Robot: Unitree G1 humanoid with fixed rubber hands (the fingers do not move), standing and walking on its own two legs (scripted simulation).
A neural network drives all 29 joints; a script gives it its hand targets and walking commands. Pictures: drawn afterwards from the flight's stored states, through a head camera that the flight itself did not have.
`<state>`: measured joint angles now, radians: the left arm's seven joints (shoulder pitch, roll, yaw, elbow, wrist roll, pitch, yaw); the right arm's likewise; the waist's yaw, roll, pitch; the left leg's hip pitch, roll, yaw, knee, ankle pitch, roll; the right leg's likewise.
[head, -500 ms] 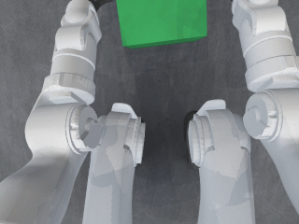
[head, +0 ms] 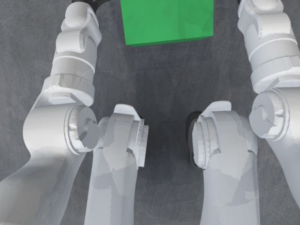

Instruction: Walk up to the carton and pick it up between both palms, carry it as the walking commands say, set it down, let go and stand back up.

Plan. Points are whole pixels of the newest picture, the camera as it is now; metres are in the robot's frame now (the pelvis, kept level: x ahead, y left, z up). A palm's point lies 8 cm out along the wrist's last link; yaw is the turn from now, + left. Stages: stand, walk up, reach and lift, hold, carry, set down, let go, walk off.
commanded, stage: set down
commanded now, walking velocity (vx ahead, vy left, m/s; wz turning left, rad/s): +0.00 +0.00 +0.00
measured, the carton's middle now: out of the picture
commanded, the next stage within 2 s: let go in 1.72 s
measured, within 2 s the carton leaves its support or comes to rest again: neither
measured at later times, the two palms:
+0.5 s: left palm out of the picture +0.54 +0.14 -0.15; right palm out of the picture +0.54 -0.21 -0.17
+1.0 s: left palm out of the picture +0.55 +0.13 -0.02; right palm out of the picture +0.55 -0.23 -0.03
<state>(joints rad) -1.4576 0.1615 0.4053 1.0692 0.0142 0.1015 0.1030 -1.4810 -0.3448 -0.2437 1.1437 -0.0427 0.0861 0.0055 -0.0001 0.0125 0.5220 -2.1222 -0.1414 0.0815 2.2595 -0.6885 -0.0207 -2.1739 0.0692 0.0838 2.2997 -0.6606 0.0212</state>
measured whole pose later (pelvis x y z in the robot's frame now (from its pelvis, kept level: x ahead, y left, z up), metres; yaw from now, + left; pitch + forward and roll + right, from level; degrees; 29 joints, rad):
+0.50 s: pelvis -0.01 +0.00 +0.01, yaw +0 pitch +30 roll +5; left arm -1.46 0.24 0.29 0.94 -0.15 0.13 0.19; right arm -1.52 -0.40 -0.19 1.08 0.09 0.14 -0.06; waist 0.00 0.01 0.52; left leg -2.12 -0.13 0.08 2.23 -0.64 -0.02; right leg -2.17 0.07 0.08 2.26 -0.61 0.02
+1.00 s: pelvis -0.02 -0.01 +0.12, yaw -3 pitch +31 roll +5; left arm -1.42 0.25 0.29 0.73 -0.12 0.29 0.21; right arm -1.53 -0.41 -0.18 0.85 0.09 0.32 -0.07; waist 0.01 0.01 0.52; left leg -1.82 -0.10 0.04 1.86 -0.59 -0.02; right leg -1.88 0.09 0.08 1.89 -0.54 0.00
